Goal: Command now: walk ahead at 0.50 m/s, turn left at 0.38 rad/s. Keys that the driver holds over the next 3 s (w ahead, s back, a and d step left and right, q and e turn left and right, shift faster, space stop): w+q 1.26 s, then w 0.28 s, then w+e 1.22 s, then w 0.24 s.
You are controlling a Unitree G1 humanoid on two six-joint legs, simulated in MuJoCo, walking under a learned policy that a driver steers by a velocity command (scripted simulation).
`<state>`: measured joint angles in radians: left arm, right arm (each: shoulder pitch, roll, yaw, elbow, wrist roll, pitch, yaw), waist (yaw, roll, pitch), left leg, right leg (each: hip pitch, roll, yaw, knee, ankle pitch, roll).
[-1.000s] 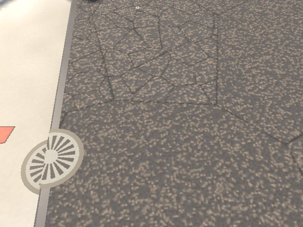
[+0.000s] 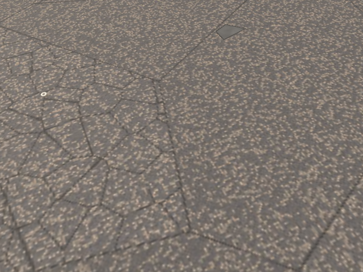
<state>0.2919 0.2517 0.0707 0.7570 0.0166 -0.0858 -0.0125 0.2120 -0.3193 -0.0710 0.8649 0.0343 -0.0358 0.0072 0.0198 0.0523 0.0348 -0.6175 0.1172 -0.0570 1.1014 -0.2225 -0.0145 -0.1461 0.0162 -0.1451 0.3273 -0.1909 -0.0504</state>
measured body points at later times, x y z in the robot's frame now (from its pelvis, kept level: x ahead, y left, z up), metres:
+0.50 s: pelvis +0.28 +0.08 +0.00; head +0.31 +0.10 +0.44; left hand +0.37 +0.39 -0.10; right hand +0.44 -0.17 -0.12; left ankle +0.28 +0.15 -0.75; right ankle +0.34 -0.09 -0.67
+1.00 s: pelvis +0.56 +0.12 +0.00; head +0.59 +0.13 +0.45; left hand +0.47 +0.40 -0.11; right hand +0.84 -0.03 -0.11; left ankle +0.50 +0.25 -0.66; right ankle +0.62 +0.03 -0.75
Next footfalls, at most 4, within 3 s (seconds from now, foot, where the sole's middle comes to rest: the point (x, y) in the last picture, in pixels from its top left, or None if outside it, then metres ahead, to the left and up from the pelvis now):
0.30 left None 0.32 0.16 -0.78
0.78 right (187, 228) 0.65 0.05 -0.78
1.30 left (93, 213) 0.72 0.44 -0.78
1.82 right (88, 141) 1.09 0.53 -0.78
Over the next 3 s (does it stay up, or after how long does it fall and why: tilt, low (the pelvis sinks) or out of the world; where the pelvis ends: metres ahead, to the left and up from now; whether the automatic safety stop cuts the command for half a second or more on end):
stays up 1.46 0.76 -0.01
